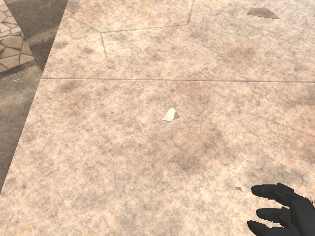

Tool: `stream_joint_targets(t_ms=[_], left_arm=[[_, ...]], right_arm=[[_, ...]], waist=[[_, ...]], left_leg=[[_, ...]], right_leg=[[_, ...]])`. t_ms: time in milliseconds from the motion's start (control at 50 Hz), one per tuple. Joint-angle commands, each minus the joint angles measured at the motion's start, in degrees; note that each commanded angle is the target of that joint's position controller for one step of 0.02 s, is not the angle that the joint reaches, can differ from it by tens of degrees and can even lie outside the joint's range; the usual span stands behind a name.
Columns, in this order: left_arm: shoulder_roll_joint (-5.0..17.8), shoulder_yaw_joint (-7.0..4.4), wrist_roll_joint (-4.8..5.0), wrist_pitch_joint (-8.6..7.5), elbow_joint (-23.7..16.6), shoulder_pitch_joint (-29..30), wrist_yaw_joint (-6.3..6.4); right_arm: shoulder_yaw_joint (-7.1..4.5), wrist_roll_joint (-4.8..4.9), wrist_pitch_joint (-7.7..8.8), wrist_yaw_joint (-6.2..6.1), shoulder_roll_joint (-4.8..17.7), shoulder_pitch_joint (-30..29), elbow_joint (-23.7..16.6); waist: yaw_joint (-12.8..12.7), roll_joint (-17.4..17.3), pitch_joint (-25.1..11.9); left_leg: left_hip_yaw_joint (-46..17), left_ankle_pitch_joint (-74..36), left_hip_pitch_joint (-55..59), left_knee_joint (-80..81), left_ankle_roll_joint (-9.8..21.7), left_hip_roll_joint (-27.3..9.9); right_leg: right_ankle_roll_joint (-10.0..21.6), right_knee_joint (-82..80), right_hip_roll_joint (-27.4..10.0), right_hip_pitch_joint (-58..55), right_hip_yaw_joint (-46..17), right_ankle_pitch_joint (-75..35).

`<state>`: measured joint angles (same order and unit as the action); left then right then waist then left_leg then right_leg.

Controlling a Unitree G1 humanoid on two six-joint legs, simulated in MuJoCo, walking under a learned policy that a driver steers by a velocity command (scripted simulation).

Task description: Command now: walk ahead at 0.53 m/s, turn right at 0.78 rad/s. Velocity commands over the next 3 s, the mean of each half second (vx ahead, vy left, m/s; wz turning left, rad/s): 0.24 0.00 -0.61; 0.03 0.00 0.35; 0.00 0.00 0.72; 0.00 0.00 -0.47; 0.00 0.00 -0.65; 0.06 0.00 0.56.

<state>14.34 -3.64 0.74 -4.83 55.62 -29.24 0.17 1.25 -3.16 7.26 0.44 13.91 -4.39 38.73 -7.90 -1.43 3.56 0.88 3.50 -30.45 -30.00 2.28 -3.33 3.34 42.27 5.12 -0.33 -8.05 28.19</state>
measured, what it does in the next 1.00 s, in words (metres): walks ahead: right foot, then left foot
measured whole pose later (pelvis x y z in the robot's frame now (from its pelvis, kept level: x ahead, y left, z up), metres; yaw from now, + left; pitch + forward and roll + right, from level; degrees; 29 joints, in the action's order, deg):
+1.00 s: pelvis +0.26 +0.01 +0.03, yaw -3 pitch +3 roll -2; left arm 15.7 -5.2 0.4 -0.4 39.2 -3.2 2.2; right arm -5.9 1.6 -1.9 -2.5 18.2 13.1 45.3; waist 2.5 -0.5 1.6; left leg -9.4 11.8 -19.2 -27.9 0.0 1.9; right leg -2.7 42.4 4.8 24.6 -4.9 21.3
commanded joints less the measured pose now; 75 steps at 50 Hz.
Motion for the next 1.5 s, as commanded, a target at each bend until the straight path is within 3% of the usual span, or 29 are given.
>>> stream_joint_targets(t_ms=[20, 60, 140, 260, 360, 380, 400, 420, 440, 480, 580, 620, 720, 740, 760, 780, 820, 880, 960, 1040, 1060, 1080, 1100, 1140, 1200, 1320, 1460, 1480, 1500], left_arm=[[2.49, 0.84, 1.79, 0.29, -8.43, -6.35, 0.78], [8.83, -1.57, 2.44, 2.36, -11.31, 6.4, 1.75], [2.21, -1.52, 2.05, 6.26, -14.56, 7.61, 1.54], [3.75, -1.43, -0.05, 5.71, -18.03, 13.76, -1.93], [9.83, -3.92, -1.12, 4.88, -19.25, 12.23, -2.73], [14.53, -5.31, -1.43, 4.47, -19.22, 10.43, -1.45], [18.83, -5.3, -2.92, 4.43, -21.21, 12.4, -0.12], [15.59, -3.31, -2.89, 3.87, -23.16, 13.34, -0.68], [13.29, -2.71, -2.39, 3.75, -23.69, 15.44, -1.23], [9.81, -1.68, -0.52, 3.98, -22.74, 20.32, -0.97], [9.03, -1.52, -2.31, 4.25, -21.7, 23.43, 0.37], [5.34, -0.28, -2.75, 4.17, -20.25, 23.27, 0.89], [9.85, -2.17, -0.97, 5.56, -18.46, 23.18, 2.7], [8.49, -2.09, -0.76, 5.6, -18.11, 22.44, 3.14], [6.39, -1.99, -1.48, 5.51, -18.76, 20.4, 3.49], [5.94, -1.89, -1.64, 5.34, -20.4, 26.75, 3.67], [6.14, -2.65, -1.02, 5.23, -21.06, 28.93, 3.23], [5.51, -2.83, -1.54, 5.05, -19.63, 25.96, 3.13], [2.63, -1.59, -0.29, 3.4, -20.67, 28.09, 2.0], [6.33, -3.04, 0.8, 2.84, -18.53, 20.13, 0.76], [8.38, -3.83, 0.56, 3.02, -17.82, 18.07, 0.91], [11.4, -4.36, -0.54, 3.76, -18.76, 18.8, 1.68], [13.05, -4.38, -3.86, 3.97, -19.79, 21.28, 1.11], [7.47, -3.11, -3.18, 3.23, -21.98, 27.11, 1.63], [6.76, -2.51, -1.67, 3.4, -22.19, 27.45, 2.94], [10.88, -3.84, -1.81, 4.47, -20.18, 20.36, 2.86], [11.25, -3.79, 1.78, 4.16, -18.66, 21.54, 0.76], [8.25, -2.77, 0.81, 3.85, -17.23, 17.94, 0.5], [2.68, -0.22, -3.22, 3.49, -19.13, 17.35, -0.31]], right_arm=[[-5.56, 1.96, -0.97, -0.29, 15.09, 24.27, 0.72], [-4.34, 2.6, -1.7, -0.9, 7.3, 16.48, 0.47], [-4.75, 2.31, -1.34, -0.95, 5.81, 5.74, 1.93], [-6.72, 4.86, -2.23, -2.01, 10.71, 5.4, 3.59], [-7.39, 6.24, -3.91, -1.94, 12.8, 7.08, 5.06], [-6.94, 4.55, -4.07, -1.71, 11.4, 11.74, 5.89], [-5.4, 1.55, -4.14, -1.18, 7.1, 15.84, 4.95], [-5.13, 2.92, -4.41, -0.45, 8.89, 17.61, 6.01], [-5.79, 5.34, -5.1, -0.1, 11.68, 14.1, 5.18], [-5.67, 4.38, -6.54, -1.16, 10.68, 9.93, 5.5], [-4.61, 3.42, -8.03, -2.24, 6.57, 13.81, 8.05], [-4.01, 3.66, -8.02, -1.79, 5.31, 15.49, 9.82], [-5.56, 3.09, -8.79, -0.72, 9.79, 13.47, 7.83], [-5.93, 2.68, -8.9, -0.74, 11.11, 13.6, 7.31], [-7.05, 2.58, -8.86, -1.25, 15.23, 13.41, 6.67], [-8.02, 2.82, -8.57, -1.42, 17.55, 14.63, 6.08], [-7.97, 1.64, -6.48, -2.11, 15.78, 15.74, 5.69], [-8.03, 4.64, -6.39, -2.73, 12.59, 11.38, 3.4], [-9.22, 4.86, -8.46, -3.36, 13.23, 13.78, 2.02], [-9.64, 5.94, -9.31, -2.82, 12.91, 10.7, -1.32], [-9.06, 5.89, -9.49, -2.89, 10.75, 11.81, -1.91], [-8.17, 4.94, -9.75, -2.52, 6.43, 17.42, -1.07], [-9.03, 4.66, -8.79, -2.18, 9.17, 17.58, -3.27], [-11.06, 4.54, -8.85, -1.82, 15.7, 17.44, -1.78], [-10.01, 4.58, -10.22, -1.43, 11.52, 16.47, -2.18], [-7.46, 4.08, -9.65, 0.04, 6.82, 9.32, -7.86], [-8.13, 4.11, -10.12, 0.73, 8.2, 15.0, -6.3], [-8.79, 3.91, -9.95, 0.22, 10.63, 16.97, -5.9], [-8.94, 2.7, -9.45, -0.89, 14.96, 18.38, -7.33]], waist=[[12.04, -18.15, -40.33], [11.06, -2.32, -19.89], [4.15, -5.92, -4.12], [5.58, -2.7, -7.65], [2.14, -0.63, -8.69], [2.14, 6.96, -11.07], [6.51, 21.1, -15.01], [5.58, 14.93, -27.45], [4.79, 9.68, -25.43], [6.15, 2.88, -15.26], [9.04, 6.12, -13.74], [8.91, 6.73, -15.97], [9.12, 8.24, -8.67], [8.89, 4.51, -6.57], [6.09, -6.52, -5.06], [10.01, -13.67, -0.64], [9.98, -10.69, -2.66], [7.27, -5.05, -6.5], [8.83, -7.53, -10.68], [5.51, -10.11, -11.13], [5.92, -7.6, -11.98], [9.43, 5.99, -14.2], [10.98, 17.47, -11.56], [11.95, 9.01, -7.81], [10.43, 7.66, -5.12], [5.85, 8.38, -8.25], [9.73, 10.81, -9.59], [9.55, 5.02, -11.4], [7.75, -12.71, -15.42]], left_leg=[[-33.04, -46.18, 63.61, -2.67, 14.29, -29.15], [-17.4, -31.21, 42.45, 4.06, 10.75, -21.37], [1.4, -23.25, 15.09, 14.19, 7.27, -15.22], [10.05, -26.24, 19.84, 11.78, 7.88, -13.41], [11.15, -26.67, 23.49, -4.6, 3.29, -11.85], [13.06, -14.86, 19.14, -16.44, -0.56, -7.1], [12.13, 35.87, 0.87, -38.97, -5.08, 1.38], [-2.13, 40.84, -0.38, -47.88, -5.55, 2.48], [-4.0, 36.01, -3.87, -49.02, -5.49, 1.4], [-4.13, 29.43, -5.29, -40.83, -5.03, -2.02], [-1.27, 23.07, 9.23, -21.35, -5.54, -0.28], [-1.2, 18.14, 13.87, -15.04, -5.39, -1.03], [2.67, 11.23, 14.68, -5.1, -0.13, 1.57], [-2.26, 5.55, 14.08, 0.35, 2.55, -1.4], [-14.18, -0.31, 12.83, 6.22, 6.8, -8.7], [-27.16, 3.18, 12.4, 13.89, 12.59, -13.87], [-30.17, -1.84, 17.33, 14.89, 14.23, -14.65], [-22.7, -9.51, 20.68, 10.07, 8.96, -9.17], [-23.71, -10.23, 23.02, 7.37, 8.07, -5.87], [-28.11, -4.01, 17.56, 6.13, 5.94, -3.06], [-26.65, 5.44, 11.57, 2.77, 3.33, -0.59], [-17.78, 25.3, 2.66, -11.37, -0.23, 5.99], [-11.93, 33.34, -8.01, -22.45, -2.69, 8.81], [-9.24, 25.42, -8.53, -35.94, -5.36, 2.57], [-5.47, 17.06, -10.76, -41.82, -8.06, 0.39], [-1.91, 17.43, -7.03, -26.22, -8.77, -1.33], [2.85, 6.13, 16.72, 5.68, -1.82, 4.22], [-1.53, -5.62, 26.82, 9.22, -0.22, 1.85], [-21.39, -35.07, 40.7, 6.22, 5.42, -15.52]], right_leg=[[-3.74, 46.95, -2.3, 38.81, -3.19, 9.57], [-5.6, 41.8, -8.6, 43.38, 3.43, 0.29], [-6.06, 28.4, -13.23, 34.31, 6.4, -5.55], [-2.51, 0.76, -9.5, 24.86, 10.25, -27.14], [2.95, -12.7, -3.67, 14.77, 12.73, -27.54], [5.13, -14.75, -6.65, 6.93, 8.04, -53.55], [15.52, -10.77, -22.93, -6.71, -11.94, -84.08], [22.48, -12.96, -29.22, -9.7, -22.34, -81.54], [21.86, -16.42, -27.43, -6.99, -19.02, -66.19], [14.53, -19.34, -22.02, 4.35, -12.51, -43.08], [11.84, -22.26, -16.93, 16.78, -3.87, -38.5], [11.15, -22.53, -17.78, 16.21, -1.77, -31.76], [5.76, -21.65, -17.73, 19.13, 0.52, -9.38], [2.49, -16.95, -15.44, 20.39, 3.59, -7.93], [-2.01, -6.99, -7.91, 23.52, 11.46, -5.88], [-4.13, 1.2, -0.21, 30.91, 13.43, -5.22], [-4.38, 20.39, -0.76, 37.83, 3.56, 3.48], [-5.28, 17.21, -2.21, 36.65, 2.5, -3.28], [-6.34, -0.71, -0.01, 28.8, 3.12, -6.97], [-5.56, -21.59, -0.14, 13.69, 4.14, -16.21], [-3.84, -24.96, -5.3, 5.44, 1.78, -20.14], [1.49, -24.72, -18.93, -2.37, -9.7, -26.58], [9.9, -26.38, -29.13, 2.5, -23.05, -33.39], [9.68, -26.02, -25.35, 6.91, -12.25, -31.83], [7.65, -25.58, -19.34, 8.67, 0.29, -32.3], [10.7, -24.47, -21.97, 2.86, 5.76, -38.94], [4.5, -14.38, -21.04, 8.66, 10.51, -35.68], [0.12, -7.82, -18.22, 14.9, 14.2, -29.09], [-5.82, 7.98, -12.67, 30.9, 17.18, 4.86]])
